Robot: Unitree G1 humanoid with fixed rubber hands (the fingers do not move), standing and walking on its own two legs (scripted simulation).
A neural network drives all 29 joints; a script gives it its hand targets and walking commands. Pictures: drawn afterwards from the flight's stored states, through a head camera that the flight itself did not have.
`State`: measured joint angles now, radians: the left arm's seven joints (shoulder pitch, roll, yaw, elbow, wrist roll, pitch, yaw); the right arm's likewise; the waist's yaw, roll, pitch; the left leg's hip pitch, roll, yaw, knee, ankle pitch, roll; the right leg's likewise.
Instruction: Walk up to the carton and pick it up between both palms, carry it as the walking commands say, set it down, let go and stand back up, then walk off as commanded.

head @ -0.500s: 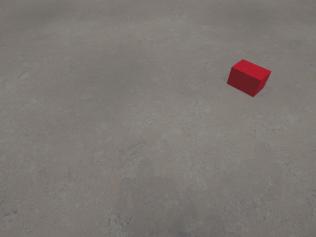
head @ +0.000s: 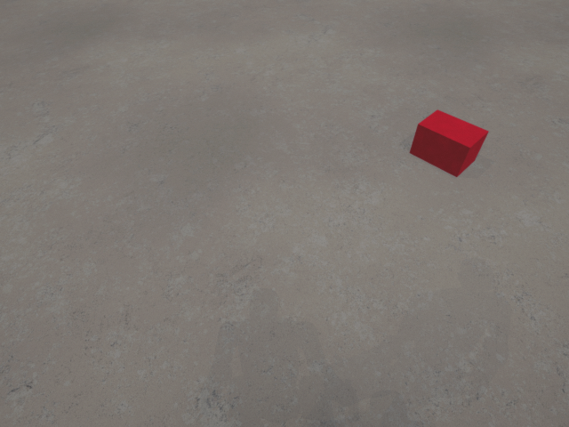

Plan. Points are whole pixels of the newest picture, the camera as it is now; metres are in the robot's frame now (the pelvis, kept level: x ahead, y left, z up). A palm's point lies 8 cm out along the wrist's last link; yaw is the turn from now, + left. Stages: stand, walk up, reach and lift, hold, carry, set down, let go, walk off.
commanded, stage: stand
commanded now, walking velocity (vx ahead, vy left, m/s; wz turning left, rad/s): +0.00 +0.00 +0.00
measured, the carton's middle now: (446, 142) +1.55 -0.80 -0.68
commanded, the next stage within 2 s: walk up in 0.48 s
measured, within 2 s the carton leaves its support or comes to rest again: neither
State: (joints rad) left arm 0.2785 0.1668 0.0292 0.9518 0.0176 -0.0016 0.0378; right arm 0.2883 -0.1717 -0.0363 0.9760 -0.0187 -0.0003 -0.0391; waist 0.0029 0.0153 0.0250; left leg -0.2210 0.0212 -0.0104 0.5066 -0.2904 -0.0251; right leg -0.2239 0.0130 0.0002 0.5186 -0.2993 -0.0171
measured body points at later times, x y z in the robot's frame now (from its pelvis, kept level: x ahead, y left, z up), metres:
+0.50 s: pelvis -0.02 +0.00 +0.01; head -0.01 -0.01 +0.45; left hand -0.02 +0.22 -0.15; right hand -0.04 -0.21 -0.16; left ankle -0.01 +0.14 -0.74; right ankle -0.02 -0.11 -0.74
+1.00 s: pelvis +0.02 -0.08 +0.00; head +0.00 -0.10 +0.45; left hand +0.13 +0.21 -0.10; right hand -0.03 -0.34 -0.16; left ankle -0.02 +0.14 -0.73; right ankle +0.07 -0.24 -0.69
